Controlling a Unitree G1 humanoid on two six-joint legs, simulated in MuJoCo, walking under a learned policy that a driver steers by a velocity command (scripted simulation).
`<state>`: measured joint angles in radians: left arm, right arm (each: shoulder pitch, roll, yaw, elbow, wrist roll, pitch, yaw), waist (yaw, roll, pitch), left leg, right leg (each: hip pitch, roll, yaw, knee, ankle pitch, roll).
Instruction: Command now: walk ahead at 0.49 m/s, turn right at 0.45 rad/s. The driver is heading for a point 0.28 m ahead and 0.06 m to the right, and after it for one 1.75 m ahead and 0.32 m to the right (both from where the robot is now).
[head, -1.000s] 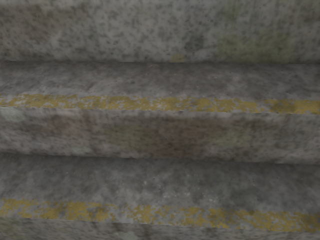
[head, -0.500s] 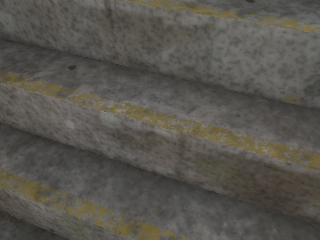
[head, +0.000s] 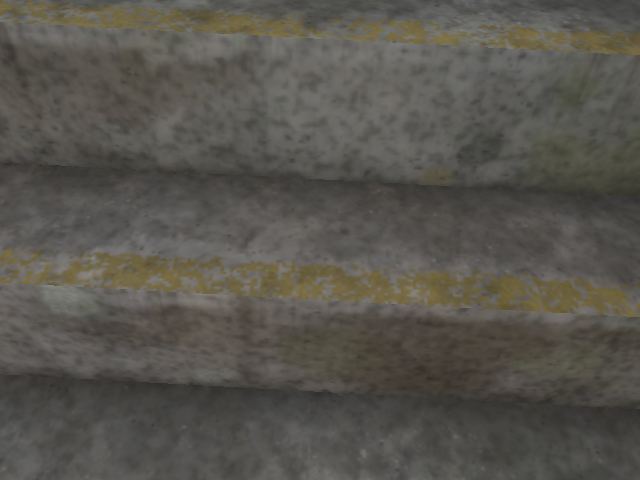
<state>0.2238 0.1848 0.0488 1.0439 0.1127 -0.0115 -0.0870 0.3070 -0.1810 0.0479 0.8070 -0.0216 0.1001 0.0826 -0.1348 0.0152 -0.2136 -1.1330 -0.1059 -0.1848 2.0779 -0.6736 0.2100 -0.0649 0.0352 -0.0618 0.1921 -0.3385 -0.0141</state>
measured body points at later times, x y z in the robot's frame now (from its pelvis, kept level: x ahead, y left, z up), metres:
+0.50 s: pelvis +0.05 +0.02 +0.13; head +0.02 +0.01 +0.58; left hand +0.03 +0.29 +0.01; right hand +0.30 -0.18 +0.07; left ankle +0.04 +0.13 -0.52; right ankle +0.03 -0.05 -0.41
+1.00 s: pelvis +0.10 -0.04 +0.22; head +0.11 -0.06 +0.67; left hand +0.16 +0.17 +0.07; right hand +0.18 -0.33 +0.10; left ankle +0.15 +0.02 -0.46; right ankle +0.02 -0.06 -0.50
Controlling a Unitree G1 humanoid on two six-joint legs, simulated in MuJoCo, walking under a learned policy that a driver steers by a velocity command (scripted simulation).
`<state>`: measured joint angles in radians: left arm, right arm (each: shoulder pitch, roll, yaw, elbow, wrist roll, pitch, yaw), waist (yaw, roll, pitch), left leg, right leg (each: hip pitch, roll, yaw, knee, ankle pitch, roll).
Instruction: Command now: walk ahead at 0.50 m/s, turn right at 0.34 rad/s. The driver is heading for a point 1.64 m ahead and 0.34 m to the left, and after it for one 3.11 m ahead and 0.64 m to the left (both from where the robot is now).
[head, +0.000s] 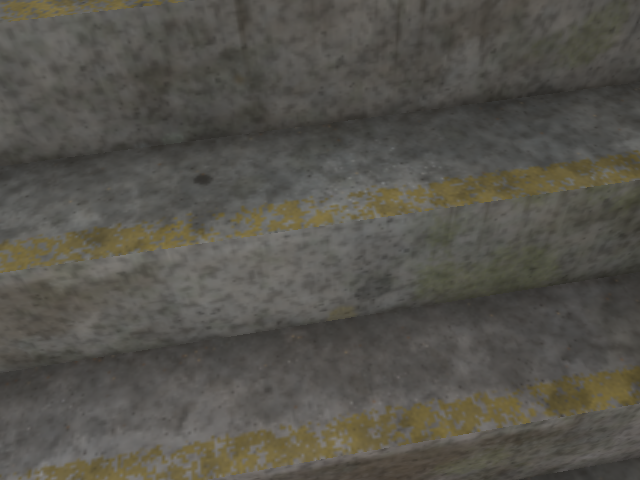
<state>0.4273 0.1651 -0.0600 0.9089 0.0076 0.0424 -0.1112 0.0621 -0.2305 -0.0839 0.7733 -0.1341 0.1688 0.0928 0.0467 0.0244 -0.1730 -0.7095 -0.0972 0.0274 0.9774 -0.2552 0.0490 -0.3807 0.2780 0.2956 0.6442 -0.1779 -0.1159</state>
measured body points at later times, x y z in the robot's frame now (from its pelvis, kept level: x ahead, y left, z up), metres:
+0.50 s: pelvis +0.16 -0.11 +0.06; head +0.17 -0.10 +0.51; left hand +0.50 -0.04 +0.06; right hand +0.03 -0.25 -0.08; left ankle +0.02 +0.05 -0.65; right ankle +0.27 -0.22 -0.51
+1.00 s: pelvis +0.35 -0.15 +0.24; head +0.36 -0.15 +0.69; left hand +0.22 -0.02 +0.08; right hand +0.60 -0.25 +0.13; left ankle +0.47 +0.02 -0.22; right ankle +0.27 -0.23 -0.51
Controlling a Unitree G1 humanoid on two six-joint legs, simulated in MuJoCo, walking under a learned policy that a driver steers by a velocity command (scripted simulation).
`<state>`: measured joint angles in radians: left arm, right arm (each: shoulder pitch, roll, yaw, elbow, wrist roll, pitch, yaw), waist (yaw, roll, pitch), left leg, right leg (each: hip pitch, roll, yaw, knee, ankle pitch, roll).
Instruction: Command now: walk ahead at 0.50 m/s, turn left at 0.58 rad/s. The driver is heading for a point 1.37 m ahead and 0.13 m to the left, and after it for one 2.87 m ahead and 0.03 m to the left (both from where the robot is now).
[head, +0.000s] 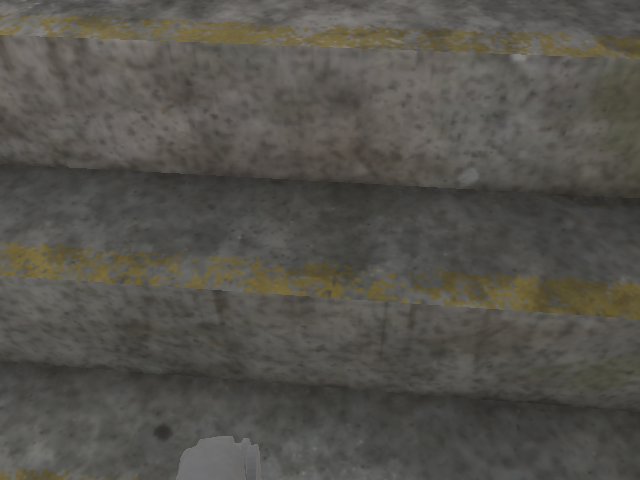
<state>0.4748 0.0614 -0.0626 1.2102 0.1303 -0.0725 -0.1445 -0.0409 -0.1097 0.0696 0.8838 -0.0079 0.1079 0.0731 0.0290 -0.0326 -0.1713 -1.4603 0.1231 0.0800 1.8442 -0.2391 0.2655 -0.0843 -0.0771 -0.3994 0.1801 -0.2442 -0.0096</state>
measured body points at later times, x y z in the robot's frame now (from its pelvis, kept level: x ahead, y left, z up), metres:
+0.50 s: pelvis +0.18 +0.00 +0.20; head +0.18 +0.00 +0.65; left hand +0.53 +0.16 +0.27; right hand -0.03 -0.20 +0.09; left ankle +0.15 +0.13 -0.53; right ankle +0.28 -0.13 -0.18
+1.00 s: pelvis +0.32 +0.01 +0.41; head +0.31 -0.01 +0.86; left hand +0.16 +0.17 +0.26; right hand +0.61 -0.11 +0.32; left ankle +0.36 +0.16 -0.09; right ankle +0.31 -0.14 -0.31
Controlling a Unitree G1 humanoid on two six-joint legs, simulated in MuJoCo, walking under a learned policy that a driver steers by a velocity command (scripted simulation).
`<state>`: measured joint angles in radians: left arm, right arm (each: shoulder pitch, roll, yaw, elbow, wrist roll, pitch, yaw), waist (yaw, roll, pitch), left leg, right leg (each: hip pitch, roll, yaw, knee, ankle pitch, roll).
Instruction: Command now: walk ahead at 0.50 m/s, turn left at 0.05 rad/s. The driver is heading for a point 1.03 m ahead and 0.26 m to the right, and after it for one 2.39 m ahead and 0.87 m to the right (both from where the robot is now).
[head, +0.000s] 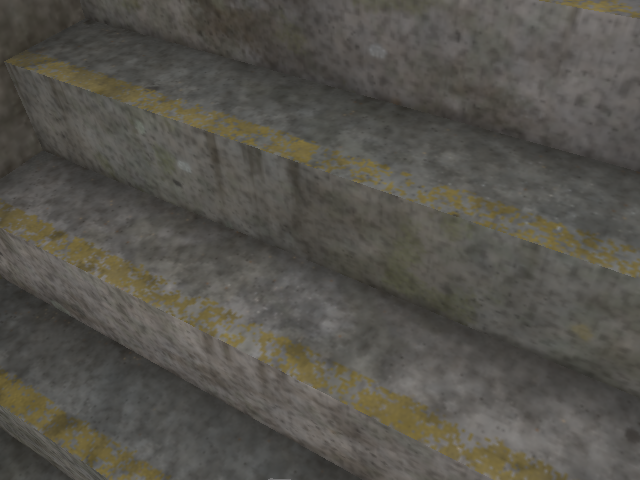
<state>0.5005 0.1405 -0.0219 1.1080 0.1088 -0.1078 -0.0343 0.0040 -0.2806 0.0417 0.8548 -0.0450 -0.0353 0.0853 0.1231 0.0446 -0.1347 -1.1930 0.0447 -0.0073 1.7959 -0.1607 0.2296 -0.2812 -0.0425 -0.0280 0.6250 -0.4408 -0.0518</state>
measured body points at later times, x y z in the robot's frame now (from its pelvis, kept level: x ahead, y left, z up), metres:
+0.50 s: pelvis +0.18 +0.10 +0.03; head +0.19 +0.09 +0.48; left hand +0.43 +0.25 -0.06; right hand -0.02 -0.08 -0.10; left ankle +0.13 +0.19 -0.72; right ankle +0.11 -0.02 -0.39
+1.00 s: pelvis +0.22 +0.10 +0.01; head +0.26 +0.12 +0.46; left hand +0.55 +0.19 -0.05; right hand +0.14 -0.13 -0.11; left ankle +0.16 +0.23 -0.72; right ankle +0.06 +0.01 -0.32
